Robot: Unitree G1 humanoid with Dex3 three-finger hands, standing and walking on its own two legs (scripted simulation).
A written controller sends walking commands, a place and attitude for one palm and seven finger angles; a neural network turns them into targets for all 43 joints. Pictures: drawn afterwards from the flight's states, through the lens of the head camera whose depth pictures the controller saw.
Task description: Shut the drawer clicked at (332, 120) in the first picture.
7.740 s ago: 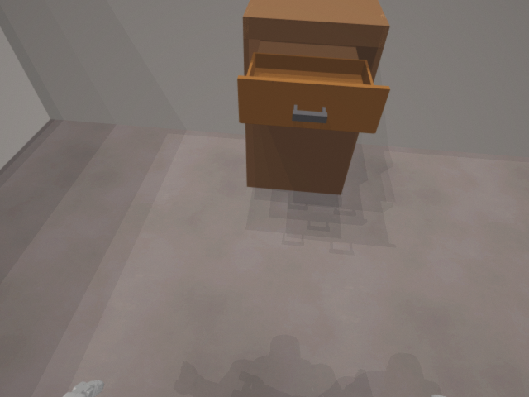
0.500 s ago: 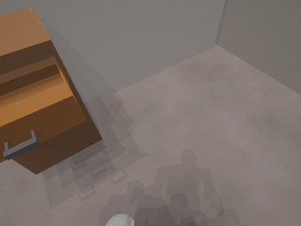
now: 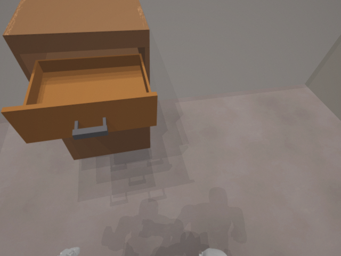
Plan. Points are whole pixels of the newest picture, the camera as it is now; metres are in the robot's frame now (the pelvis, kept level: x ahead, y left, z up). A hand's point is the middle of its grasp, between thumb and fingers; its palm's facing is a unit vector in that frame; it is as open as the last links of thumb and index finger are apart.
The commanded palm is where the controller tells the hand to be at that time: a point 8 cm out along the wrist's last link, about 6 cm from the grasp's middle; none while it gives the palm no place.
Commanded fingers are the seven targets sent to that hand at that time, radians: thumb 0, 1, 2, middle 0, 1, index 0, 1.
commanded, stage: turn to face it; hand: left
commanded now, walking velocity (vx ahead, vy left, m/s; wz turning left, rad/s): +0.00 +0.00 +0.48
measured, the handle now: (90, 127) +0.49 +0.30 -0.08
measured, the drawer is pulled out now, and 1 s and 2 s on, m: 0.30 0.30 0.30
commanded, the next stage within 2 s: take the last steps up to it in 0.36 s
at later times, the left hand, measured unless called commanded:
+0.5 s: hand out of the picture +0.01 +0.15 -0.14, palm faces +0.27 -0.92 -0.29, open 7.4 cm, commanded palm none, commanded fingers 0.00 0.90 0.90 -0.20 -0.30 -0.20 -0.30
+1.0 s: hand out of the picture -0.03 +0.19 -0.18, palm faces +0.34 -0.93 -0.16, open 7.4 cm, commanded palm none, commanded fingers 0.00 0.90 0.90 -0.20 -0.30 -0.20 -0.30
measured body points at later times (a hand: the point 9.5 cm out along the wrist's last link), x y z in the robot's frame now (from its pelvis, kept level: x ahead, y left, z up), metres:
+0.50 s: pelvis -0.02 -0.06 +0.00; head +0.00 -0.09 +0.45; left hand -0.01 +0.19 -0.12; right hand +0.07 -0.30 -0.17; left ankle -0.09 +0.10 -0.65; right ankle +0.01 -0.15 -0.74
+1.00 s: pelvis +0.03 +0.01 +0.00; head +0.01 +0.03 +0.45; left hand -0.05 +0.24 -0.17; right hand +0.07 -0.22 -0.14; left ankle -0.08 +0.08 -0.74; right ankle +0.13 -0.11 -0.65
